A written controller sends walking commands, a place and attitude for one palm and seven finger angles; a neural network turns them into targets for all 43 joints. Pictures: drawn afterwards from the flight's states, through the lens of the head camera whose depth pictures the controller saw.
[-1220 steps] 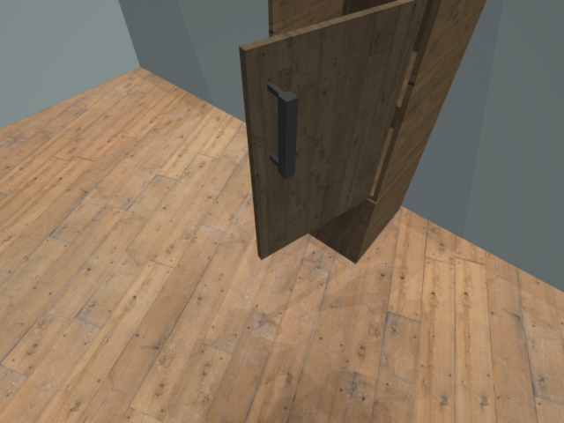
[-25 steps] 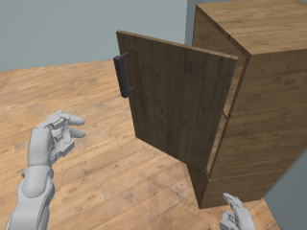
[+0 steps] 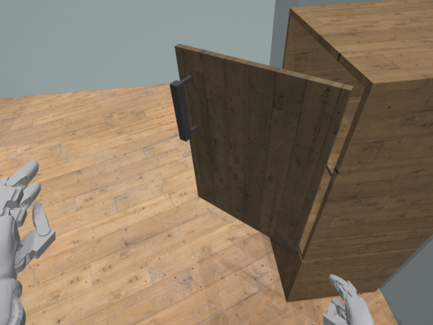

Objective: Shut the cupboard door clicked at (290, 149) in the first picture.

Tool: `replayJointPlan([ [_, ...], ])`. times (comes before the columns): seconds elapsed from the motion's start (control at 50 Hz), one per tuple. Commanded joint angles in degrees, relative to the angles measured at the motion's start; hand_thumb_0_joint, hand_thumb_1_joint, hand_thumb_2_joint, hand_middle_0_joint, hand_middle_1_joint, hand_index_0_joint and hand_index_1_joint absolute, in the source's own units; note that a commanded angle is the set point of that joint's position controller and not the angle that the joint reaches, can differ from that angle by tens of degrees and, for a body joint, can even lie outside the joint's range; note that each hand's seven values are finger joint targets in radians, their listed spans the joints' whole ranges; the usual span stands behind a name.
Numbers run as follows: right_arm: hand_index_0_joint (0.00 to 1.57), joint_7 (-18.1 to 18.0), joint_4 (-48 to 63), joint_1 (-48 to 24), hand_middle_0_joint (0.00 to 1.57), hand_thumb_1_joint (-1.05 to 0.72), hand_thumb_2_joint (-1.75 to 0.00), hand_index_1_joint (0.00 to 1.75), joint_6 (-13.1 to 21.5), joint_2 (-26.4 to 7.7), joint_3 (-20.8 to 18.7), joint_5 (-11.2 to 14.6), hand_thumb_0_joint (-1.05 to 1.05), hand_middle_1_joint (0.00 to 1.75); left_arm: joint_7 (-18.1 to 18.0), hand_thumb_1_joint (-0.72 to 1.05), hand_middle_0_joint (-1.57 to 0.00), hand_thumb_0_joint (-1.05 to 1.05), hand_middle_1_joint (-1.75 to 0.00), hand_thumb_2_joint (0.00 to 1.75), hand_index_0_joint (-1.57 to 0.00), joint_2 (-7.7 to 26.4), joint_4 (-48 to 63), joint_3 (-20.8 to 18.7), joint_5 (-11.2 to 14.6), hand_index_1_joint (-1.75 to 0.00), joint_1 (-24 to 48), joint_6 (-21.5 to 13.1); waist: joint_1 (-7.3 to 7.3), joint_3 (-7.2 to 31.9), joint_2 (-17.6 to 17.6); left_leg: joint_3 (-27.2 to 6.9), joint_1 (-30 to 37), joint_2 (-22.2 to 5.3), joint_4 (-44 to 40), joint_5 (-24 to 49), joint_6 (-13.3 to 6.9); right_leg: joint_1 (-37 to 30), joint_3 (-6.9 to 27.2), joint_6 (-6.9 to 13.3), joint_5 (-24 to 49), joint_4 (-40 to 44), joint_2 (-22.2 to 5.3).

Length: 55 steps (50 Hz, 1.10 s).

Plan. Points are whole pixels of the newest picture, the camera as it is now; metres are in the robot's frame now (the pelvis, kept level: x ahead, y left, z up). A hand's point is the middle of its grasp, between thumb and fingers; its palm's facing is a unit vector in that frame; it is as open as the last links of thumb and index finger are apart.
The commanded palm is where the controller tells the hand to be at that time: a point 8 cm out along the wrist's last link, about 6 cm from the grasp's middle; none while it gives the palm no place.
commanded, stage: draw the hand back to the body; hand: left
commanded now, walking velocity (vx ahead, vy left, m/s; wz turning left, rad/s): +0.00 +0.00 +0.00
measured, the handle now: (186, 109) +0.62 +0.17 +0.09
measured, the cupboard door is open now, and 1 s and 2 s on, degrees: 48 48 48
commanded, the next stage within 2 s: step back with the hand held close in 0.18 s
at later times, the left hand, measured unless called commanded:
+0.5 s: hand (59, 229) +0.20 +0.27 +0.15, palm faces +0.38 -0.80 -0.46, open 7.4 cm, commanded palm +0.14 +0.31 +0.17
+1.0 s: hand (4, 285) +0.12 +0.29 +0.15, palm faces +0.44 -0.77 -0.45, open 7.4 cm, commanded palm +0.05 +0.33 +0.17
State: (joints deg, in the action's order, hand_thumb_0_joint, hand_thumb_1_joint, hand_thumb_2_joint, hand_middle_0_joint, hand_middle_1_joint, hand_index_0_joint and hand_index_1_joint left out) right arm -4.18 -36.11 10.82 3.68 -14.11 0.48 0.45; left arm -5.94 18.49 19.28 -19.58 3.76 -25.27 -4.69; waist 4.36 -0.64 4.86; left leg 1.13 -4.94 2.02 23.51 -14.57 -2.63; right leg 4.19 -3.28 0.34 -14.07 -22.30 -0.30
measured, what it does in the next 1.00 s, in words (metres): shifts its weight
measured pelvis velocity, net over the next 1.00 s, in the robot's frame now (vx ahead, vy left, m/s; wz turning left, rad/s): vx -0.08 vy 0.03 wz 0.01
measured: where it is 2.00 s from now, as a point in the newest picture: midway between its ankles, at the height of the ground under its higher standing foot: outside the picture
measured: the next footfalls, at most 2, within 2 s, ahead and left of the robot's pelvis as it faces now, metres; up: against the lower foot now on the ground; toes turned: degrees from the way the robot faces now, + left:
right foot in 1.68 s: -0.35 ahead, -0.10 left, +0.00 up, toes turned -5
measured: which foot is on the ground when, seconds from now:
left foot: down 0.00-1.00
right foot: down 0.00-1.00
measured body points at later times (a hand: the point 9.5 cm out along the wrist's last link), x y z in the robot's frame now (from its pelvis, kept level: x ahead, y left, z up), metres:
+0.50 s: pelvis -0.01 +0.01 +0.00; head +0.00 -0.01 +0.45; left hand +0.17 +0.31 +0.17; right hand +0.17 -0.24 -0.10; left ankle -0.02 +0.09 -0.74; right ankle -0.02 -0.11 -0.74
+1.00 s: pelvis -0.08 +0.03 -0.02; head -0.09 +0.04 +0.43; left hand +0.09 +0.33 +0.17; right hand +0.08 -0.22 -0.09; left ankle -0.02 +0.09 -0.74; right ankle -0.02 -0.11 -0.74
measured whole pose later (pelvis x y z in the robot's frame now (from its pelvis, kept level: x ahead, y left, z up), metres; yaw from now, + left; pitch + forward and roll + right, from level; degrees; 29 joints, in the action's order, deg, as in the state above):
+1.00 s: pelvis -0.08 +0.03 -0.02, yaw +0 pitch -1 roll -2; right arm -5.1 -31.0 13.6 0.1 -13.1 0.0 0.5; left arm -7.6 22.3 26.7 -24.2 0.7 -29.1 -11.1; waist 0.2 -0.2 0.5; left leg 2.3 -23.0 2.4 37.2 -13.7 -5.2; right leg 21.2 -0.8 -1.4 -12.4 -34.7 0.0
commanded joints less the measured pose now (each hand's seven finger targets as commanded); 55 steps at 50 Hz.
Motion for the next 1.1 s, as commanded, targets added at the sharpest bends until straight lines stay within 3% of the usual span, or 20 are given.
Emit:
replayJointPlan([
  [0.0,0.20,-0.65,9.19,-6.55,0.20,-0.90,-0.90,0.30,3.19,-4.97,-1.53,0.06,0.00,0.30,-1.04,0.90,-0.20,0.00,-0.30,0.90,-0.20,12.13,13.68,-5.91,0.05,-0.30,7.23,-3.63,-0.80,4.93,-2.17,-1.70,0.84,-2.53,-3.81,13.64,0.84,0.18,1.70,0.72,9.97,3.12,-0.33],
  [0.08,0.20,-0.51,9.02,-6.64,0.20,-0.90,-0.90,0.30,3.70,-4.80,-1.12,-0.22,0.00,0.30,-1.44,0.90,-0.20,0.00,-0.30,0.90,-0.20,14.05,15.64,-7.96,-0.12,-0.30,5.81,-3.54,-0.23,5.72,1.71,-1.75,0.63,-2.54,-3.43,16.33,1.61,-1.33,1.67,0.96,12.33,2.97,-0.20],
  [0.16,0.20,-0.21,9.02,-6.76,0.20,-0.90,-0.90,0.30,3.22,-4.26,-0.92,-0.13,0.00,0.30,-1.03,0.90,-0.20,0.00,-0.30,0.90,-0.20,12.33,13.57,-7.30,0.15,-0.30,4.65,-2.98,-0.50,2.14,-0.41,-1.64,-0.67,-2.77,-3.68,16.80,1.80,-0.03,1.34,0.97,12.65,3.02,0.03],
  [0.28,0.20,-0.05,9.09,-6.72,0.20,-0.90,-0.90,0.30,2.29,-4.69,-1.36,-0.01,0.00,0.30,-0.32,0.90,-0.20,0.00,-0.30,0.90,-0.20,11.40,10.31,-6.87,0.54,-0.30,3.04,-2.66,-0.57,0.96,-3.06,-1.19,-1.15,-3.07,-4.23,14.15,1.38,0.58,1.58,0.76,10.58,4.10,-0.12],
  [0.3,0.20,0.03,11.22,-7.35,0.20,-0.90,-0.90,0.30,1.07,-6.58,-2.30,0.64,0.00,0.30,-0.81,0.90,-0.20,0.00,-0.30,0.90,-0.20,17.92,15.13,-12.24,0.21,-0.30,9.38,-4.73,-2.76,0.46,-2.36,-2.71,-5.49,-4.41,-0.94,8.74,-0.08,4.86,7.74,0.99,12.30,6.03,-3.63],
  [0.34,0.20,-0.10,10.49,-6.99,0.20,-0.90,-0.90,0.30,0.04,-5.89,-2.37,0.14,0.00,0.30,-0.58,0.90,-0.20,0.00,-0.30,0.90,-0.20,13.00,11.77,-7.70,0.07,-0.30,3.03,-5.15,-3.18,2.14,-5.10,-3.26,-4.87,-4.12,1.25,7.94,-0.07,6.36,8.99,1.81,12.81,6.18,-6.22],
  [0.4,0.20,-0.27,11.08,-6.59,0.20,-0.90,-0.90,0.30,-0.89,-5.92,-2.79,0.13,0.00,0.30,-1.15,0.90,-0.20,0.00,-0.30,0.90,-0.20,14.30,14.69,-8.73,-0.20,-0.30,0.40,-6.22,-3.34,6.92,-3.40,-3.46,-4.93,-4.55,2.48,12.36,0.24,4.72,8.38,2.31,18.09,2.72,-7.31],
  [0.46,0.20,-0.67,12.48,-6.19,0.20,-0.90,-0.90,0.30,-2.11,-6.38,-3.40,0.36,0.00,0.30,-1.79,0.90,-0.20,0.00,-0.30,0.90,-0.20,15.51,17.56,-10.06,-0.03,-0.30,-2.10,-6.48,-3.54,10.48,-1.20,-3.81,-4.97,-5.70,2.06,20.40,0.58,3.20,6.56,1.44,23.68,-1.62,-5.86],
  [0.5,0.20,-0.98,13.19,-6.14,0.20,-0.90,-0.90,0.30,-2.94,-6.17,-3.50,0.54,0.00,0.30,-2.02,0.90,-0.20,0.00,-0.30,0.90,-0.20,16.62,18.20,-11.73,0.24,-0.30,-4.58,-6.51,-3.38,12.39,-2.05,-4.24,-5.70,-6.38,2.23,25.58,0.88,1.51,5.49,0.98,27.02,-4.25,-5.20],
  [0.58,0.20,-1.42,14.39,-6.09,0.20,-0.90,-0.90,0.30,-4.25,-6.63,-4.09,0.68,0.00,0.30,-2.29,0.90,-0.20,0.00,-0.30,0.90,-0.20,18.45,18.60,-14.27,0.57,-0.30,-6.93,-6.46,-3.20,13.61,-1.94,-4.49,-7.14,-7.62,2.16,30.09,0.90,1.44,5.15,0.15,28.75,-7.48,-3.97],
  [0.6,0.20,-1.38,14.66,-5.69,0.20,-0.90,-0.90,0.30,-4.41,-6.42,-4.02,0.84,0.00,0.30,-2.22,0.90,-0.20,0.00,-0.30,0.90,-0.20,17.15,18.21,-13.26,0.66,-0.30,-7.55,-6.38,-3.42,13.14,-2.12,-4.88,-8.42,-8.05,1.85,29.56,0.96,1.41,5.12,0.09,27.30,-8.14,-3.84],
  [0.66,0.20,-1.51,14.97,-5.60,0.20,-0.90,-0.90,0.30,-4.42,-6.94,-4.12,0.77,0.00,0.30,-2.29,0.90,-0.20,0.00,-0.30,0.90,-0.20,16.29,17.08,-12.48,0.55,-0.30,-7.30,-6.42,-3.46,10.02,-1.01,-6.29,-13.78,-9.35,-0.99,20.26,-0.05,2.23,5.43,-0.44,19.16,-8.94,-2.66],
  [0.76,0.20,-1.72,14.90,-5.48,0.20,-0.90,-0.90,0.30,-3.36,-7.56,-4.02,0.95,0.00,0.30,-2.58,0.90,-0.20,0.00,-0.30,0.90,-0.20,15.09,15.61,-11.49,-0.69,-0.30,-3.96,-7.47,-3.78,4.31,-1.12,-9.04,-30.25,-10.53,-6.42,-10.55,-2.93,-1.94,6.76,-0.70,8.48,-11.04,-1.94],
  [0.78,0.20,-1.71,14.80,-5.88,0.20,-0.90,-0.90,0.30,-3.06,-8.12,-4.14,0.73,0.00,0.30,-2.59,0.90,-0.20,0.00,-0.30,0.90,-0.20,16.41,16.14,-12.72,-1.33,-0.30,-2.82,-7.95,-3.64,4.00,-0.44,-9.58,-33.26,-10.31,-7.09,-16.39,-3.42,-3.39,7.33,-0.71,6.52,-10.87,-1.81],
  [0.82,0.20,-1.65,15.03,-5.09,0.20,-0.90,-0.90,0.30,-2.60,-7.81,-4.05,0.83,0.00,0.30,-2.77,0.90,-0.20,0.00,-0.30,0.90,-0.20,15.29,16.39,-11.71,-2.00,-0.30,-1.37,-8.68,-4.01,2.72,-1.66,-10.13,-36.87,-10.10,-6.56,-22.28,-4.01,-3.11,8.14,-0.55,2.79,-10.99,-2.18],
  [0.88,0.20,-1.53,14.73,-4.69,0.20,-0.90,-0.90,0.30,-1.44,-8.33,-4.23,0.43,0.00,0.30,-3.00,0.90,-0.20,0.00,-0.30,0.90,-0.20,17.01,20.23,-13.06,-2.87,-0.30,1.02,-10.08,-4.08,3.71,-1.16,-11.20,-37.00,-9.75,-5.68,-25.08,-4.18,-1.94,8.75,-0.24,-1.42,-10.54,-2.03],
  [0.9,0.20,-1.56,14.78,-4.32,0.20,-0.90,-0.90,0.30,-1.07,-7.90,-3.96,0.35,0.00,0.30,-3.03,0.90,-0.20,0.00,-0.30,0.90,-0.20,15.46,21.18,-11.75,-2.89,-0.30,1.27,-10.55,-4.30,3.68,0.09,-11.94,-37.60,-10.28,-6.48,-26.14,-4.29,-1.87,7.93,-0.30,-2.18,-12.09,-1.68],
  [0.98,0.20,-1.61,14.09,-4.48,0.20,-0.90,-0.90,0.30,0.73,-8.40,-4.13,-0.24,0.00,0.30,-3.34,0.90,-0.20,0.00,-0.30,0.90,-0.20,17.15,22.96,-14.22,-3.85,-0.30,2.50,-11.72,-3.72,3.97,7.00,-15.67,-43.88,-14.30,-11.89,-31.20,-5.44,-7.58,4.95,-1.35,1.45,-21.34,2.35],
  [1.04,0.20,-1.31,13.68,-3.30,0.20,-0.90,-0.90,0.30,1.34,-7.32,-4.09,-0.12,0.00,0.30,-3.09,0.90,-0.20,0.00,-0.30,0.90,-0.20,15.95,21.12,-14.00,-3.25,-0.30,0.32,-12.47,-4.03,3.63,3.16,-13.74,-41.85,-12.66,-6.65,-25.55,-4.88,-6.00,7.34,-0.45,5.53,-18.43,1.53],
  [1.08,0.20,-0.89,12.92,-2.65,0.20,-0.90,-0.90,0.30,1.57,-7.26,-4.50,-0.29,0.00,0.30,-2.84,0.90,-0.20,0.00,-0.30,0.90,-0.20,17.13,18.68,-15.55,-2.89,-0.30,-1.86,-12.76,-4.29,3.71,-3.98,-10.10,-36.04,-8.30,0.74,-21.28,-3.01,0.92,14.02,1.28,4.86,-10.87,-1.85],
])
